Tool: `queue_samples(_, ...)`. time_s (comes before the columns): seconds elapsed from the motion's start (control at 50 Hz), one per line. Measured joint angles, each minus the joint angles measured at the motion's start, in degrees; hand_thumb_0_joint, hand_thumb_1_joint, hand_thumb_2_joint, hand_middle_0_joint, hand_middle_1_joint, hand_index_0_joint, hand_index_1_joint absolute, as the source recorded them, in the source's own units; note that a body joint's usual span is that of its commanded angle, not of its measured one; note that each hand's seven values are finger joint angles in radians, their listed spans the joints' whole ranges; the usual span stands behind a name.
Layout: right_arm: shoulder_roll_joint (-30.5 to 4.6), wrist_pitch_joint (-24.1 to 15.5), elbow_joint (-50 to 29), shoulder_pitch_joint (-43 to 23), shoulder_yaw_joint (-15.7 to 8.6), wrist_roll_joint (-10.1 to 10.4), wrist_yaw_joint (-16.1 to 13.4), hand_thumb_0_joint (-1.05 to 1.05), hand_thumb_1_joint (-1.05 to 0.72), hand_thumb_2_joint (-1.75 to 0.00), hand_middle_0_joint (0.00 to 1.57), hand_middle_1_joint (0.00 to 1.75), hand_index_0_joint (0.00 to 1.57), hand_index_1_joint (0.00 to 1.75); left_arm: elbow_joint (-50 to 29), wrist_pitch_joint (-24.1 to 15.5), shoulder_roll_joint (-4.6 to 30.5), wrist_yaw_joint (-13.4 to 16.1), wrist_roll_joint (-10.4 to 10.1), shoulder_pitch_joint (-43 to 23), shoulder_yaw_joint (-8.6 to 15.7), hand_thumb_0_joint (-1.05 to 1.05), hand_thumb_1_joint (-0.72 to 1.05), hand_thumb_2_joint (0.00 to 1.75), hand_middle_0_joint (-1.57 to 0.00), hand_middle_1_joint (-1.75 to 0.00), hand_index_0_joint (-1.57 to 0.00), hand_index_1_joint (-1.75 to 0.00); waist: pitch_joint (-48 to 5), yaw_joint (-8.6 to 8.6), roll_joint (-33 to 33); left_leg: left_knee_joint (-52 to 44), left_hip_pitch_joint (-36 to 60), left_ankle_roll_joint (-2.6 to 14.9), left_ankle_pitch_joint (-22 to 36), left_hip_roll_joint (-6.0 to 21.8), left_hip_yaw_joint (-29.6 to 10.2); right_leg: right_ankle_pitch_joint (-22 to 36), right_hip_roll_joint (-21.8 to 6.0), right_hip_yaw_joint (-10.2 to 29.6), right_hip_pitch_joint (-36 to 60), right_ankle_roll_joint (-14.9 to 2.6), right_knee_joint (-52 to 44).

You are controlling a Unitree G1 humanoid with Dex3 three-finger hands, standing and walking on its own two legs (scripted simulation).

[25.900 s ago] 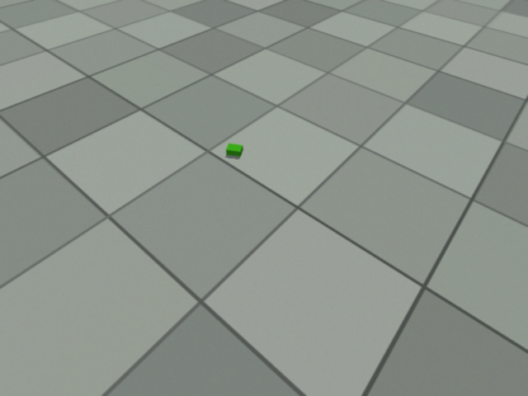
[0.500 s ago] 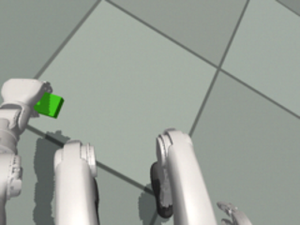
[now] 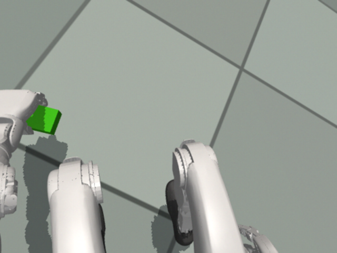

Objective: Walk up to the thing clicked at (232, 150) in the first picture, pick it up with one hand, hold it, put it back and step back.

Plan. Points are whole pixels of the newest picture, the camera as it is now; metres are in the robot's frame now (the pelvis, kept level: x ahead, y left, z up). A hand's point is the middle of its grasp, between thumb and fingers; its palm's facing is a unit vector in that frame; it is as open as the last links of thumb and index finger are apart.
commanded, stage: lower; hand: left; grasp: from above
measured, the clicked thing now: (39, 118) +0.44 +0.25 -0.22
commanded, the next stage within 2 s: rest in 0.14 s
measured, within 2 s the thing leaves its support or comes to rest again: rests again in 1.74 s
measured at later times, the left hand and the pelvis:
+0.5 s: hand (32, 120) +0.44 +0.27 -0.23, palm faces -0.47 -0.05 -0.88, open 8.4 cm; pelvis +0.01 +0.00 -0.03, yaw -2 degrees
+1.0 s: hand (39, 123) +0.44 +0.26 -0.27, palm faces -0.45 -0.03 -0.89, open 8.4 cm; pelvis +0.01 +0.01 -0.04, yaw -5 degrees
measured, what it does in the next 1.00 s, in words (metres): stands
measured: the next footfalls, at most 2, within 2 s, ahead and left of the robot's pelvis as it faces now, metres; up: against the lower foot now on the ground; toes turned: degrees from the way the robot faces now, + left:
none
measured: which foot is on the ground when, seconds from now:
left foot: down 0.00-1.00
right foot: down 0.00-1.00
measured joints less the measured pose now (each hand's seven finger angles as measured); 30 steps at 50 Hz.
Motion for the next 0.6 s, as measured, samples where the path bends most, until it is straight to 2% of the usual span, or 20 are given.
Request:
queue_samples(0.16, -0.5, -0.3, 0.4, -0.7, 0.4, -1.6, 0.7, 0.01, -0.92, -0.91, 0.2, 0.3, 0.2, 0.3, -0.8, -2.6, 2.1, 3.1, 2.0, 1.4, 2.5, 0.01, 0.3, 0.23, -1.11, -0.27, -0.85, -0.24, 2.2, -0.86, -1.5, 2.9, -1.3, -0.7, -0.5, -0.2, -1.2, -0.1, 0.4, -0.6, -1.3, 0.3, 2.5)
queue_samples(0.28, -0.6, -0.1, 0.8, -1.1, 0.4, -2.5, 0.9, 0.01, -0.92, -0.91, 0.2, 0.3, 0.2, 0.3, -0.2, -1.7, 2.6, 5.6, 2.8, 2.0, 3.6, 0.01, 0.3, 0.23, -1.11, -0.27, -0.85, -0.24, 2.1, -1.38, -1.6, 4.4, -2.4, -0.92, -1.1, -0.2, -1.7, -0.4, 0.7, -0.8, -2.6, 0.44, 3.8)
queue_samples(0.32, -0.6, -0.3, 1.0, -1.4, 0.6, -2.8, 1.1, 0.01, -0.92, -0.9, 0.2, 0.3, 0.2, 0.3, 1.1, -1.0, 2.6, 6.2, 2.6, 1.5, 3.2, 0.01, 0.3, 0.23, -1.11, -0.27, -0.85, -0.24, 2.0, -1.56, -1.6, 4.7, -2.6, -0.93, -1.3, -0.2, -1.7, -0.5, 0.7, -0.8, -2.8, 0.4, 4.1)
queue_samples(0.38, -0.6, -0.8, 1.0, -2.0, 1.4, -3.2, 1.3, 0.01, -0.92, -0.9, 0.2, 0.3, 0.2, 0.3, 3.6, -0.4, 3.0, 6.3, 2.7, 0.5, 2.5, 0.01, 0.29, 0.23, -1.12, -0.27, -0.86, -0.23, 2.3, -1.9, -1.4, 5.1, -2.8, -0.9, -1.6, -0.1, -1.8, -0.7, 0.8, -0.9, -3.0, 0.42, 4.3)
queue_samples(0.48, -0.6, -1.5, 0.4, -2.7, 2.4, -4.2, 1.8, 0.01, -0.91, -0.9, 0.2, 0.3, 0.2, 0.3, 4.1, -0.6, 4.2, 6.7, 2.5, 0.1, 5.1, 0.01, 0.29, 0.24, -1.12, -0.26, -0.86, -0.23, 3.9, -2.53, -1.7, 6.1, -2.7, -1.03, -1.9, -0.2, -2.5, -0.8, 1.0, -1.3, -2.9, 0.8, 5.0)
queue_samples(0.6, -0.9, -1.6, 0.2, -3.0, 3.3, -5.5, 2.4, 0.01, -0.91, -0.9, 0.21, 0.3, 0.2, 0.3, 6.2, -1.5, 6.1, 6.6, 2.5, -0.4, 5.2, 0.01, 0.29, 0.24, -1.12, -0.26, -0.86, -0.22, 4.8, -3.23, -2.5, 7.8, -3.3, -1.24, -1.9, -0.4, -3.4, -0.5, 1.2, -1.9, -3.3, 0.84, 6.2)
